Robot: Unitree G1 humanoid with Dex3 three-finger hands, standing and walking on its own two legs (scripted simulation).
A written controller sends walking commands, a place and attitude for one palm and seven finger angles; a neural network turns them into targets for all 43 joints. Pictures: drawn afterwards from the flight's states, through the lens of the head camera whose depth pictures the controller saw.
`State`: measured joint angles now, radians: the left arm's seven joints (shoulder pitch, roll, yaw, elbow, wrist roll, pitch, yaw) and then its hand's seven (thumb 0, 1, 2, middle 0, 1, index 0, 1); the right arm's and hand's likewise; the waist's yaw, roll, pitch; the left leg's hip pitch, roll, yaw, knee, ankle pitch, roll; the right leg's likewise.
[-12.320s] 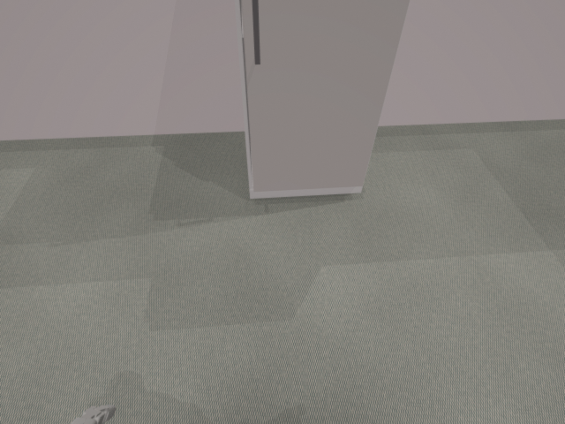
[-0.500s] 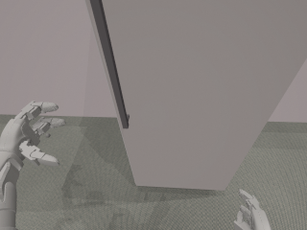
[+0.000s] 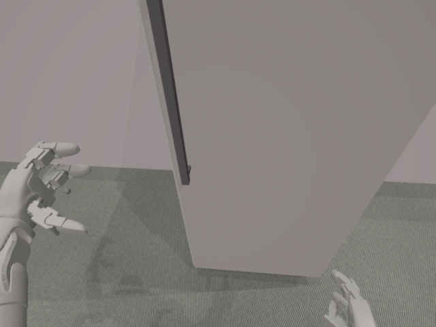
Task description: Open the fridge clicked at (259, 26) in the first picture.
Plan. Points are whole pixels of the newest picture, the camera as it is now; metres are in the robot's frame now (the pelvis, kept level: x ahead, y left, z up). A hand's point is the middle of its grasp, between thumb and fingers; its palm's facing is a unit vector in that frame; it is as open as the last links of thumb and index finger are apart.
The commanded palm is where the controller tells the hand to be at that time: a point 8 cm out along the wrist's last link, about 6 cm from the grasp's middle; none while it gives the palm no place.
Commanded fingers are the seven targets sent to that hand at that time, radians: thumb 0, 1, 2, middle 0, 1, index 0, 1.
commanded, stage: move the hooked fingers beside the handle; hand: left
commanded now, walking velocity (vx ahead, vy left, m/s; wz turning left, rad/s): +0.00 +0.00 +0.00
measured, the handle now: (173, 94) +0.47 +0.14 +0.21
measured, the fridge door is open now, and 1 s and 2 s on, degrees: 0 0 0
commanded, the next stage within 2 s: none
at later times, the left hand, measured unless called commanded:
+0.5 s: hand (100, 173) +0.33 +0.25 +0.13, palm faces +0.07 -1.00 -0.02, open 14.0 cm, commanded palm +0.30 +0.29 +0.14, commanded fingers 0.00 -0.50 0.30 -0.30 -1.20 -0.30 -1.20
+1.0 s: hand (120, 159) +0.37 +0.23 +0.13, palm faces +0.06 -1.00 +0.00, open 14.0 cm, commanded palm +0.34 +0.28 +0.13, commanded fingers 0.00 -0.50 0.30 -0.30 -1.20 -0.30 -1.20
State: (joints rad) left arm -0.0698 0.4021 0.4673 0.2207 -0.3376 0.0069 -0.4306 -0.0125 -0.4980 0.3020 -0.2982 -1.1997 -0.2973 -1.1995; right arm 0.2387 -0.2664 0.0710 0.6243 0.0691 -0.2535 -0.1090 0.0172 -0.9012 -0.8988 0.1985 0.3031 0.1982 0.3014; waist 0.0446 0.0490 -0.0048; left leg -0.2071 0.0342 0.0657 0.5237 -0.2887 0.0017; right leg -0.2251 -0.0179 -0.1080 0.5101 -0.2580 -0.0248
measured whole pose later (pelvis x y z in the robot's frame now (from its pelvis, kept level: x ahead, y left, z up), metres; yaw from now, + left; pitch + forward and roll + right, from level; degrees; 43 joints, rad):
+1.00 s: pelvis +0.01 -0.01 +0.00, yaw -1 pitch +2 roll +0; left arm -0.37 0.38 0.38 0.51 -0.25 -0.03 -0.33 -0.01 -0.50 0.30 -0.30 -1.20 -0.30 -1.20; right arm 0.27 -0.28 0.05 0.63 0.07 -0.17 -0.10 0.02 -0.90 -0.90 0.20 0.30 0.20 0.30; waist -0.01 0.04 -0.01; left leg -0.28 0.04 0.08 0.54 -0.30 0.00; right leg -0.31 -0.01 -0.09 0.54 -0.27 -0.03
